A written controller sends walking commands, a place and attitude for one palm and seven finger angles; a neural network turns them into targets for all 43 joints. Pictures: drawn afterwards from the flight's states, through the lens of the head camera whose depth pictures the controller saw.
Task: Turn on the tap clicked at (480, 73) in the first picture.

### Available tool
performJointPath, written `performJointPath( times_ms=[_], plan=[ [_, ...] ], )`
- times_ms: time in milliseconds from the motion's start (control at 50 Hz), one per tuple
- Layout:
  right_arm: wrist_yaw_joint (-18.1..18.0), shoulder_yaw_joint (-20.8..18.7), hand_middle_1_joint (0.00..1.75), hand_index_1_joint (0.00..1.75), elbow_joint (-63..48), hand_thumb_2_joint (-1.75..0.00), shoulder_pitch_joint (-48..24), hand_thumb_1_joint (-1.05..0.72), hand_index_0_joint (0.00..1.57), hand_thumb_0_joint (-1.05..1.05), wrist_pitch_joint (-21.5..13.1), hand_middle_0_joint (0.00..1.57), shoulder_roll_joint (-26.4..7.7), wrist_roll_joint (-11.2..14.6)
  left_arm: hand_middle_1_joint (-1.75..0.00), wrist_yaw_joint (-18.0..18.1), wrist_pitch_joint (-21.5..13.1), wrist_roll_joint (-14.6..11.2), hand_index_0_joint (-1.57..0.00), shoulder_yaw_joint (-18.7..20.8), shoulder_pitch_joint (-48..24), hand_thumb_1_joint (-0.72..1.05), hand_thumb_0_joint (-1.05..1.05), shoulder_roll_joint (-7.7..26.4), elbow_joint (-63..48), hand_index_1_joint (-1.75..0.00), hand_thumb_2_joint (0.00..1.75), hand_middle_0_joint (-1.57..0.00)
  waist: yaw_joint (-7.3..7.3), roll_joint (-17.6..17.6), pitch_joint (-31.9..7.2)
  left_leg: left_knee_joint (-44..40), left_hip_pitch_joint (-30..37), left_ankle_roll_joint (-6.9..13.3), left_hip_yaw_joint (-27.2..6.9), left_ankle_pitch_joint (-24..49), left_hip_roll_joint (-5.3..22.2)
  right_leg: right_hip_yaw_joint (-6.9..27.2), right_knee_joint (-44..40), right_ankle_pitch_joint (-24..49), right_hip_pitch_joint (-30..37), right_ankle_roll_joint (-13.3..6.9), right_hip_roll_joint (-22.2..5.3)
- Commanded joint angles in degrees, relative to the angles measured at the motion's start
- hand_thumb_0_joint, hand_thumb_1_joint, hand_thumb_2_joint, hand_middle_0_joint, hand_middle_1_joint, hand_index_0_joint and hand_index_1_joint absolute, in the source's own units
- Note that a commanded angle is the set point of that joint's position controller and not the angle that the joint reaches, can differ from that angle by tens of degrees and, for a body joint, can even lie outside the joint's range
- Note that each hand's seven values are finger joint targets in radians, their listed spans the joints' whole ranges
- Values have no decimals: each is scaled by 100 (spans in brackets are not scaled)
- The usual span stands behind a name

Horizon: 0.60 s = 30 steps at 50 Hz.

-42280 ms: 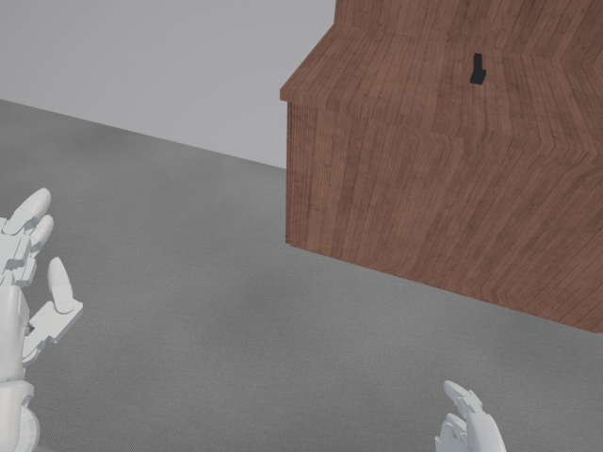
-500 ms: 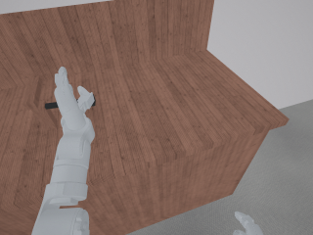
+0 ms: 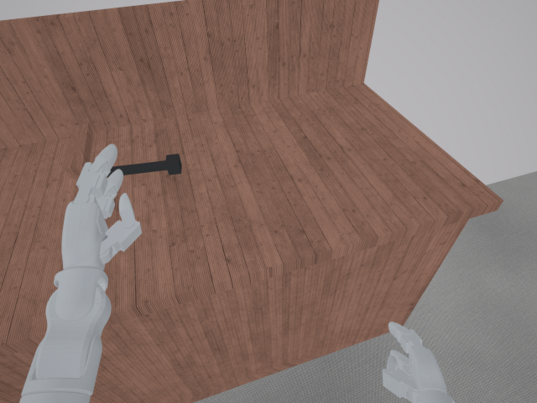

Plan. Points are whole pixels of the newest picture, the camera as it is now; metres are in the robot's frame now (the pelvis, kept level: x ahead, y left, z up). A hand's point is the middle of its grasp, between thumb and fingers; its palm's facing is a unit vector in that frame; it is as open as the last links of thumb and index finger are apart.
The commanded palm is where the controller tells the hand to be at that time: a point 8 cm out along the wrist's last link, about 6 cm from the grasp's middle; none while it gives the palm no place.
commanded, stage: draw the hand back beside the body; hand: left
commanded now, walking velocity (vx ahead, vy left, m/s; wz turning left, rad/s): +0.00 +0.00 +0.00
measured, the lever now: (173, 164) +0.51 +0.24 +0.08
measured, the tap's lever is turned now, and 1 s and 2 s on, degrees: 81 81 81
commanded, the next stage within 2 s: step back with the hand held close in 0.80 s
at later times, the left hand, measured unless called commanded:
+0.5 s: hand (78, 271) +0.22 +0.25 +0.15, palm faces +0.39 -0.87 -0.31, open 7.4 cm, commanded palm +0.17 +0.30 +0.16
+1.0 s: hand (74, 271) +0.21 +0.25 +0.16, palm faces +0.42 -0.84 -0.35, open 7.4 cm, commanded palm +0.17 +0.29 +0.17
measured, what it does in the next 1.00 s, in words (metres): stands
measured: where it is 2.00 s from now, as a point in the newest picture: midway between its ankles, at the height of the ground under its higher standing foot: outside the picture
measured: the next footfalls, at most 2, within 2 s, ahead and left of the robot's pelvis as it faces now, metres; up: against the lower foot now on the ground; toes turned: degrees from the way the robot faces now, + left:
right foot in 1.96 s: -0.07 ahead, -0.11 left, +0.00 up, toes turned +2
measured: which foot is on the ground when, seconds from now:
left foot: down 0.00-1.00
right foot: down 0.00-1.00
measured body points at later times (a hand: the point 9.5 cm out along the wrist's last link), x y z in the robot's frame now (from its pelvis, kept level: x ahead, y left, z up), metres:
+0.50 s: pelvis +0.02 +0.02 +0.00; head +0.00 +0.00 +0.45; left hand +0.20 +0.30 +0.16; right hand +0.22 -0.20 -0.08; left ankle +0.01 +0.12 -0.75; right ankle +0.02 -0.10 -0.75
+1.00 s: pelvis +0.01 +0.00 +0.00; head +0.01 -0.01 +0.45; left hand +0.19 +0.29 +0.18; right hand +0.22 -0.21 -0.08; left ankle +0.01 +0.12 -0.75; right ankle +0.02 -0.10 -0.75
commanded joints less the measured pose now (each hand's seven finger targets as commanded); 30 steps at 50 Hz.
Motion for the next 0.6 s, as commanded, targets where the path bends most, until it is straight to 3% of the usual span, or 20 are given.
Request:
performJointPath(
  times_ms=[0,100,180,260,400,500,580],
  plan=[
    [-19,-232,30,30,-974,-90,-724,-90,20,0,-201,20,-660,-11,-26,56,-384,-8,-19,1103,-770,90,0,1468,-1872,-26,90,-19,190,181,-976,-239,225,94,-212,398,23,126,-356,312,204,-70,-127],
    [11,-194,30,30,-1034,-90,-711,-90,20,0,-327,20,-640,-47,-27,67,-372,65,-19,801,-578,90,0,1169,-2577,-27,90,-19,103,434,-878,-203,346,34,-310,545,100,81,-319,365,59,-115,-89],
    [24,-227,30,30,-992,-90,-624,-90,20,0,-389,20,-721,-66,-28,68,-311,64,-19,582,-7,90,0,884,-2425,-28,90,-19,87,-100,-715,-226,288,46,-358,570,141,46,-255,361,14,-103,-63],
    [29,-269,30,30,-965,-90,-614,-90,20,0,-383,20,-756,-75,-29,66,-309,66,-20,684,508,90,0,891,-2505,-29,90,-20,138,-291,-709,-212,253,52,-367,670,137,24,-212,397,50,-90,-71],
    [44,-272,30,30,-1005,-90,-634,-90,20,0,-406,20,-720,-114,-30,105,-357,85,-20,1239,1280,90,0,1293,-3274,-30,90,-20,247,257,-817,-91,175,2,-395,958,119,51,-145,590,220,-126,-99],
    [46,-289,30,30,-1061,-90,-608,-90,20,0,-457,20,-703,-114,-30,111,-335,73,-20,1345,1940,90,0,1267,-3587,-30,90,-20,251,194,-733,20,135,5,-385,1122,152,43,-105,699,154,-128,-107],
    [13,-301,30,30,-971,-90,-518,-90,20,0,-499,20,-726,-119,-30,129,-282,91,-20,1111,1641,90,0,1066,-3306,-30,90,-20,148,31,-555,60,125,35,-350,949,150,33,-126,610,-71,-89,-127]
  ],
)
